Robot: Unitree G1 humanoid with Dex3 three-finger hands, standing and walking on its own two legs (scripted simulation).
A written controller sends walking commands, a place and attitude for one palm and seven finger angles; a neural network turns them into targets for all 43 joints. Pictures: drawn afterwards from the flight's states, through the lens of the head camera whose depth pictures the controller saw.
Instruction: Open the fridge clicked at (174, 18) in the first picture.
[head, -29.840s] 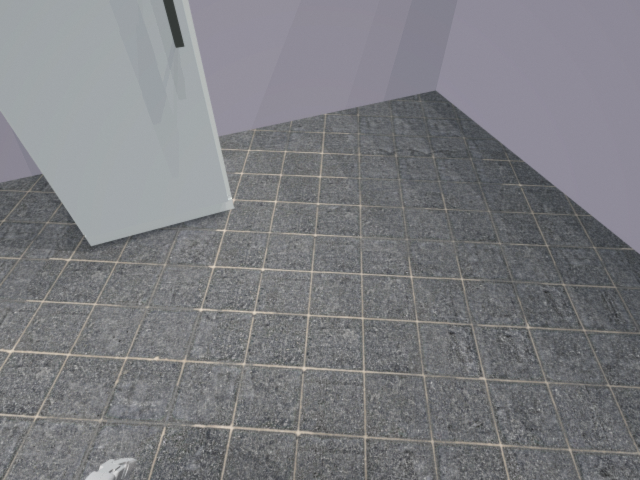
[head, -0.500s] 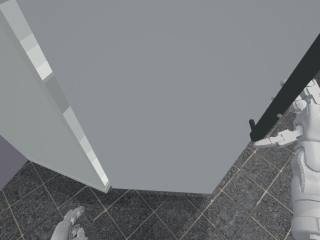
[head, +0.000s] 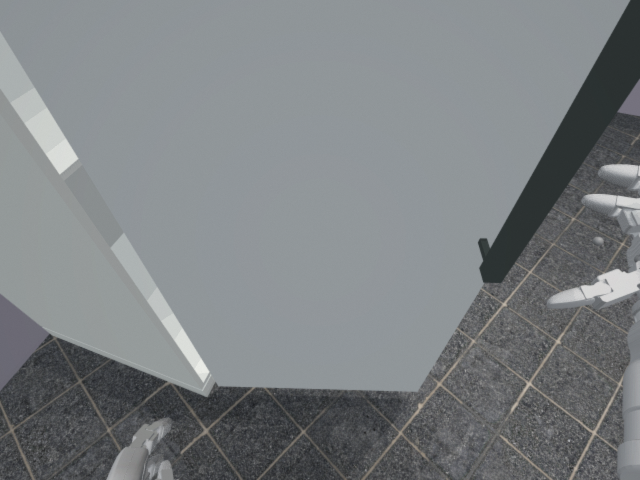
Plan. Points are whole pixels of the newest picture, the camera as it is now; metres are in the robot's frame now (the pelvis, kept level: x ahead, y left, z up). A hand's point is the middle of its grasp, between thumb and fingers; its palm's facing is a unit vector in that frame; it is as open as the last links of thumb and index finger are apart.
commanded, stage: slip the hand off the handle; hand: right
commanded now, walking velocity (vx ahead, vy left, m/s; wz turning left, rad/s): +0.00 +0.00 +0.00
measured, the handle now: (545, 159) +0.41 -0.21 +0.21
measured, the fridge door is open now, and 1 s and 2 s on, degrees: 72 72 72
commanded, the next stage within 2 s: draw the hand back to the body in 0.76 s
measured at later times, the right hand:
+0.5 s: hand (636, 307) +0.28 -0.29 +0.14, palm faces +0.25 +0.95 -0.20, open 14.7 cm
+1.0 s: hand out of the picture +0.24 -0.27 +0.14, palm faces +0.21 +0.98 -0.03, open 14.7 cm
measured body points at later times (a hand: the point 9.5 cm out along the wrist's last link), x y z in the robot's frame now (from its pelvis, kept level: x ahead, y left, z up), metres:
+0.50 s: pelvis -0.01 +0.00 +0.00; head +0.01 -0.01 +0.45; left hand +0.16 +0.23 -0.09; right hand +0.26 -0.34 +0.15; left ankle +0.02 +0.12 -0.72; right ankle -0.02 -0.10 -0.72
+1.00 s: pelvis -0.01 +0.02 +0.00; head -0.01 +0.03 +0.45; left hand +0.18 +0.24 -0.07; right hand +0.22 -0.33 +0.14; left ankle +0.02 +0.12 -0.72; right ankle -0.02 -0.10 -0.72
